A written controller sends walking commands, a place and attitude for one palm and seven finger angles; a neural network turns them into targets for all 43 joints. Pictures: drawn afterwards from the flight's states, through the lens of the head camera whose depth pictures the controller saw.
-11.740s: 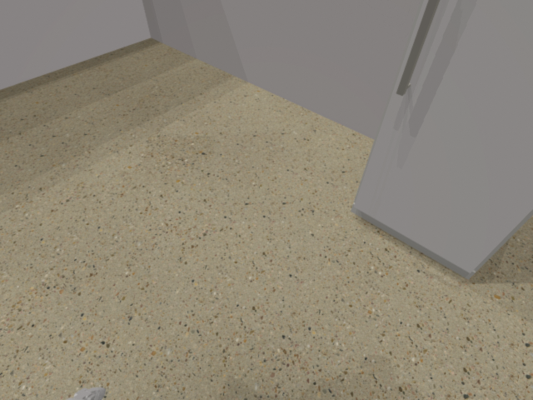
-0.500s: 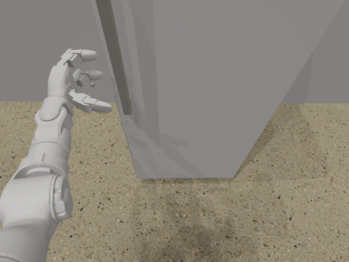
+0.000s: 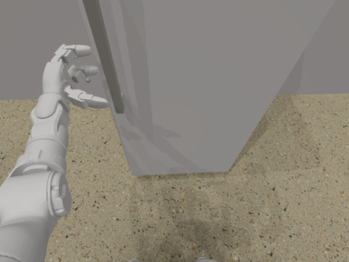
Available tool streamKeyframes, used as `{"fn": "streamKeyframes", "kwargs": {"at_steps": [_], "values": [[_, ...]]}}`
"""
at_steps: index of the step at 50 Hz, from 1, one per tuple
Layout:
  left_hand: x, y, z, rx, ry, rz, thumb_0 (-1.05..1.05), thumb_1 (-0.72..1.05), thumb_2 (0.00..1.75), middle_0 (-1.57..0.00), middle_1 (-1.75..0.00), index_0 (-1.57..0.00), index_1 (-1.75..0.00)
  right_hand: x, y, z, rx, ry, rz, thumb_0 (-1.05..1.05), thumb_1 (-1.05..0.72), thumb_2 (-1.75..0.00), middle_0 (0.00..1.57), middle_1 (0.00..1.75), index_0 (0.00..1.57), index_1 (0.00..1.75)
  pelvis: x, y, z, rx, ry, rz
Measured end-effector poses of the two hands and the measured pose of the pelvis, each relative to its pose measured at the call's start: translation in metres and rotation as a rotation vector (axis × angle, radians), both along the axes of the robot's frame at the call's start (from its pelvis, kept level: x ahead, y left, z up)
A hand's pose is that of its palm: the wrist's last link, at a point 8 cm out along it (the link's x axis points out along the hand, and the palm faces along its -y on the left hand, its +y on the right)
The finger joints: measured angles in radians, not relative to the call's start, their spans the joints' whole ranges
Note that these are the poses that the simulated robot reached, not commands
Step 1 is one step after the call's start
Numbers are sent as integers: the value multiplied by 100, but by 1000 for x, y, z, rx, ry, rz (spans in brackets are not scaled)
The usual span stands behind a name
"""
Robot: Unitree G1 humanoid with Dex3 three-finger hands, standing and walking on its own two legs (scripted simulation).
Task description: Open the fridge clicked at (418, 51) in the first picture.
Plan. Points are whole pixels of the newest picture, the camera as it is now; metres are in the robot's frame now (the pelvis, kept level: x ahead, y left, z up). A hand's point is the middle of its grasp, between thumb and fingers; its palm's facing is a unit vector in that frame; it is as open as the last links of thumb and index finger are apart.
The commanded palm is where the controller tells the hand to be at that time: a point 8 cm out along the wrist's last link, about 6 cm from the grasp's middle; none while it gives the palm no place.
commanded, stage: feel for the door with the fingertips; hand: left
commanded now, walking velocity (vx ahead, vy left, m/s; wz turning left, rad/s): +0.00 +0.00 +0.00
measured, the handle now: (102, 32) +0.55 +0.13 +0.21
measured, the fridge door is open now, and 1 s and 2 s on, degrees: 0 0 0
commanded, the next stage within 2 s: slide the fingers in behind the handle in 0.80 s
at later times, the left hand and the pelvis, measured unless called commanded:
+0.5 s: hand (97, 78) +0.50 +0.15 +0.13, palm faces +0.00 -1.00 +0.01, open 14.0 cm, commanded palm +0.47 +0.20 +0.13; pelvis +0.01 +0.00 +0.00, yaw +0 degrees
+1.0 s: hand (97, 73) +0.51 +0.15 +0.13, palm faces +0.00 -1.00 +0.01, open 13.7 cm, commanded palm +0.49 +0.21 +0.13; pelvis +0.00 -0.01 +0.00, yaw +0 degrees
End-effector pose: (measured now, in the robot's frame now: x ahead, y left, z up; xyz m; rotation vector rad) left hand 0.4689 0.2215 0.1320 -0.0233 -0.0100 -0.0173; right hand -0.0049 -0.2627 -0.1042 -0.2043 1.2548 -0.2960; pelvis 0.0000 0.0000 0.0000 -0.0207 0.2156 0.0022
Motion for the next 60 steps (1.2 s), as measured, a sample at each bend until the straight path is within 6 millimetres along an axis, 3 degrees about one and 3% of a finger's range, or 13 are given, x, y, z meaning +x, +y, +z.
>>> {"fn": "streamKeyframes", "kwargs": {"at_steps": [11,21,28,46,60], "values": [[3,-18,-6,3,2,6,-2,-50,30,-30,-120,-30,-120,28,6,-1,20,-65,23,1,-91,-90,20,30,20,30,5,1,-1,2,1,-2],[4,-18,1,21,-4,20,-2,-50,30,-30,-120,-30,-120,42,6,-3,31,-92,39,0,-91,-90,20,30,20,30,6,-1,-1,4,-3,3],[9,-20,1,18,10,21,-2,-50,30,-30,-120,-30,-120,35,0,-3,19,-66,39,0,-91,-90,20,30,20,30,4,-4,-1,4,2,9],[22,-18,-1,18,15,20,-2,-50,30,-33,-123,-33,-123,-9,-7,-1,-4,42,-12,1,-91,-90,20,30,20,30,2,-6,-3,-2,29,7],[15,-13,1,7,-10,16,-2,-50,30,-31,-121,-32,-122,-2,2,-1,14,1,-13,1,-91,-90,20,30,20,30,3,-1,-2,-2,24,-7]]}}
